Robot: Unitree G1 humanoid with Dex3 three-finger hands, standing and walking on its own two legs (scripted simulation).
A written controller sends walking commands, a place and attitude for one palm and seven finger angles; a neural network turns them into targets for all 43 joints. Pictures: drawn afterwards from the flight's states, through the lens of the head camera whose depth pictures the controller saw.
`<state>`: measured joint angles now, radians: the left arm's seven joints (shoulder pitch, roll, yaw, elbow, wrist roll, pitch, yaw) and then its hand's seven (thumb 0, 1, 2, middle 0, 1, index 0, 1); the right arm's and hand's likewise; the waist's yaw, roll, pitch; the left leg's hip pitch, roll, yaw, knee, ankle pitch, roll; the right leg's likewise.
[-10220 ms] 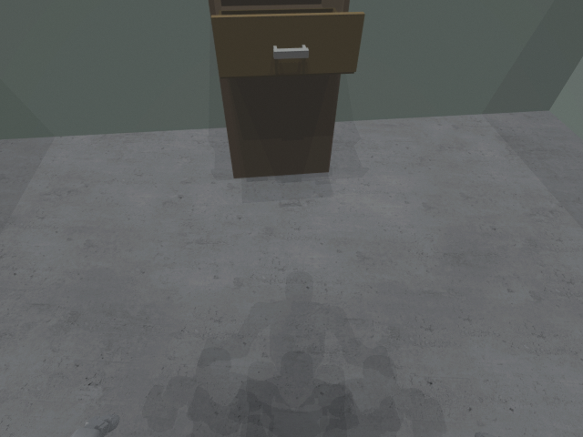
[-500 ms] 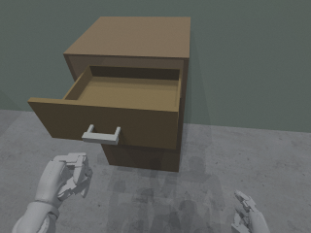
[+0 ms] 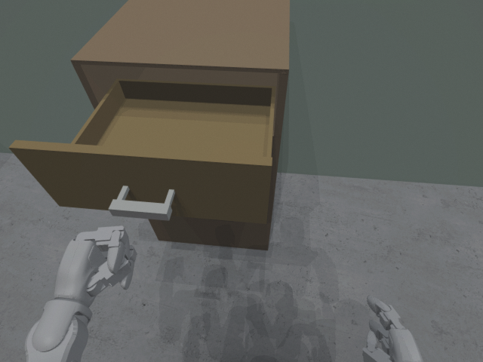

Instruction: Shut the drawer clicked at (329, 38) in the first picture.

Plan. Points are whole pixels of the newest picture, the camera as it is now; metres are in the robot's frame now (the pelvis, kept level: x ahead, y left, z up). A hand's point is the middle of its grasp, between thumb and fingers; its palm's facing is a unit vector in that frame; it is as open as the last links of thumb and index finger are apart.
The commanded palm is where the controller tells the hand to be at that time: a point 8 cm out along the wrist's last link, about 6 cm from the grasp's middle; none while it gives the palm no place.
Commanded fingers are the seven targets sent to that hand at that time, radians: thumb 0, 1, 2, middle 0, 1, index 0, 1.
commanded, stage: bring the fist close to the handle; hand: left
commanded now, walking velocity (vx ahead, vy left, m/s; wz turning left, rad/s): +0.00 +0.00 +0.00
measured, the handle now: (144, 201) +0.39 +0.20 +0.03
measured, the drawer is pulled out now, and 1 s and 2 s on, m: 0.28 0.28 0.19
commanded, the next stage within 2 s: push the drawer shut in 0.82 s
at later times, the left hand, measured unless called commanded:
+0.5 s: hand (155, 250) +0.30 +0.17 +0.02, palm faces -0.07 -1.00 -0.03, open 3.3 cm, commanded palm +0.27 +0.23 +0.03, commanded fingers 0.00 0.90 0.90 -1.40 -1.60 -1.40 -1.60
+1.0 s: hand (153, 250) +0.29 +0.17 +0.03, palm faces -0.05 -1.00 -0.05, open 3.3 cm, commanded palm +0.28 +0.22 +0.03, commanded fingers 0.00 0.90 0.90 -1.40 -1.60 -1.40 -1.60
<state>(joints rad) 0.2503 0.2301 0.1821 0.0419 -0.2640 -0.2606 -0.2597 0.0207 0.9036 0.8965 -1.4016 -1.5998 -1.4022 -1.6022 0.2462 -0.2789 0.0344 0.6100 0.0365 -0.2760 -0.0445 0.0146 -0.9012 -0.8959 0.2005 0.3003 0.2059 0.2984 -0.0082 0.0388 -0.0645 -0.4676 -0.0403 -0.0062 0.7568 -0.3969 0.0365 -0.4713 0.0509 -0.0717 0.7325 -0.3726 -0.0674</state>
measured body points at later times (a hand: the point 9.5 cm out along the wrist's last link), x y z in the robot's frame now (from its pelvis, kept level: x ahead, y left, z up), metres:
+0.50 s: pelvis -0.01 +0.02 -0.03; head +0.06 +0.02 +0.42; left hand +0.30 +0.22 +0.02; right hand +0.14 -0.22 -0.12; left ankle -0.01 +0.10 -0.71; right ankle +0.00 -0.07 -0.71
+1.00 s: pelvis -0.01 +0.01 -0.03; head +0.04 +0.00 +0.42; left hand +0.29 +0.22 +0.03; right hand +0.14 -0.23 -0.12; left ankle -0.01 +0.10 -0.71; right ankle +0.00 -0.07 -0.71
